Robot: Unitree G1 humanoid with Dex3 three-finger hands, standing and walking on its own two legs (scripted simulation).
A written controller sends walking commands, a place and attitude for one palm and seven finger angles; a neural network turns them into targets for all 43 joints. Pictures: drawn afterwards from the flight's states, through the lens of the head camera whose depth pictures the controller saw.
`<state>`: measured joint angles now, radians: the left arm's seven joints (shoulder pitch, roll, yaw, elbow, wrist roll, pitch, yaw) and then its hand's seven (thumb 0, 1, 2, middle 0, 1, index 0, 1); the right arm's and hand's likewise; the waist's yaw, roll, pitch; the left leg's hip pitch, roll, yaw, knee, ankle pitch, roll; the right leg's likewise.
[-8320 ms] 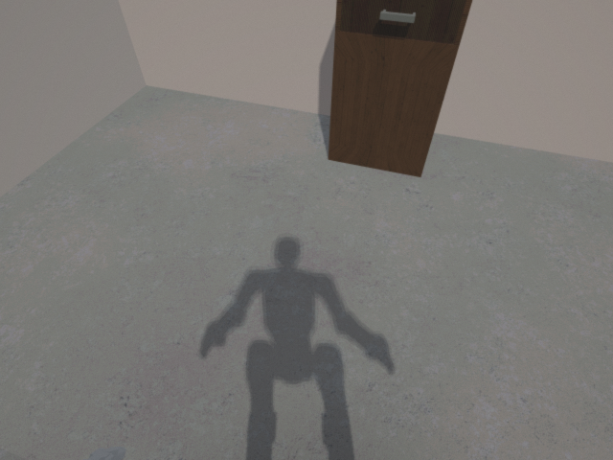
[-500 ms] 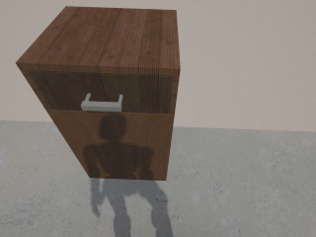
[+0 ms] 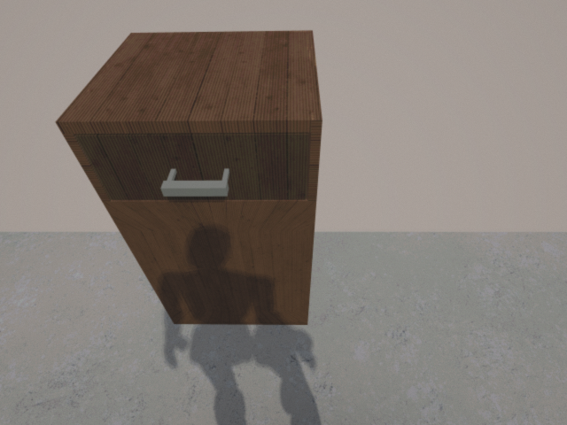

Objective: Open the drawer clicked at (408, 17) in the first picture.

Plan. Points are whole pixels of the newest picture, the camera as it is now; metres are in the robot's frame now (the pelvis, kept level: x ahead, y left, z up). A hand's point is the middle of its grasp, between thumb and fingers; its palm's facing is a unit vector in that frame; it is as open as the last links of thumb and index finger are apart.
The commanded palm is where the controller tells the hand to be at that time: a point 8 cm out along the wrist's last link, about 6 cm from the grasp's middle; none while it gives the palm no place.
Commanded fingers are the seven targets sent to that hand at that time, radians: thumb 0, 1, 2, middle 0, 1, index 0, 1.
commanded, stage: come to a stop and stand still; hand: left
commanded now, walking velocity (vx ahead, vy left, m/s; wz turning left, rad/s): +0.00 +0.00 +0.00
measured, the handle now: (197, 180) +0.57 +0.22 +0.00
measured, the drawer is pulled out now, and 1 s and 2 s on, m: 0.00 0.00 0.00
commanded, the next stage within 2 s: look again from close up in 0.20 s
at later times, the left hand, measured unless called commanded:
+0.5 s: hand out of the picture -0.02 +0.14 -0.17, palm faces +0.02 -0.98 -0.18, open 7.4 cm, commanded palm none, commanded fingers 0.00 0.90 0.90 -0.20 -0.30 -0.20 -0.30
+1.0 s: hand out of the picture +0.04 +0.15 -0.14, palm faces -0.06 -0.94 -0.33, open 7.3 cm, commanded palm +0.11 +0.18 -0.05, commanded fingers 0.00 0.78 0.85 -0.21 -0.38 -0.21 -0.38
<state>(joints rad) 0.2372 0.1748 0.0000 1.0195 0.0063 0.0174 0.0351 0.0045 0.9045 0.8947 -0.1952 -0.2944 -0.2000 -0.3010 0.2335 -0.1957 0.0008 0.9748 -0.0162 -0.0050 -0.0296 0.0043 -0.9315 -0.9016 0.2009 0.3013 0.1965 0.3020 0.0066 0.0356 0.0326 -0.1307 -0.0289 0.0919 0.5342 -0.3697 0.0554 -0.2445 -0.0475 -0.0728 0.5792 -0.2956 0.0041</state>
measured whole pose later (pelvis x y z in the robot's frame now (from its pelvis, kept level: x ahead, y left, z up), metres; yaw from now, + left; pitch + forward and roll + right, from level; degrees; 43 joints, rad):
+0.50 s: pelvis +0.00 -0.02 +0.01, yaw +0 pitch -1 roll +1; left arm 0.30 0.13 -0.02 1.12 0.00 0.00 0.02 0.01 0.91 0.89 -0.20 -0.29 -0.20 -0.30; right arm 0.36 -0.14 0.03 1.14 -0.01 -0.02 -0.03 0.01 -0.91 -0.90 0.20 0.30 0.20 0.30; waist -0.01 0.02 0.04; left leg -0.12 -0.01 0.08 0.45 -0.31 0.02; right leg -0.24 -0.02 -0.09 0.51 -0.25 -0.03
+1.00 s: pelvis +0.01 -0.04 +0.00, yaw -1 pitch +0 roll +1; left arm 0.44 0.18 -0.07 0.65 0.10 0.08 0.11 0.04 0.95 0.89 -0.20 -0.30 -0.21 -0.31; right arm 0.35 -0.17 0.02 1.02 0.03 -0.11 -0.08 0.03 -0.93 -0.90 0.20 0.30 0.20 0.30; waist 0.04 0.02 0.03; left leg -0.13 0.03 0.09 0.47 -0.35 -0.01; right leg -0.25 0.01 -0.08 0.53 -0.28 -0.05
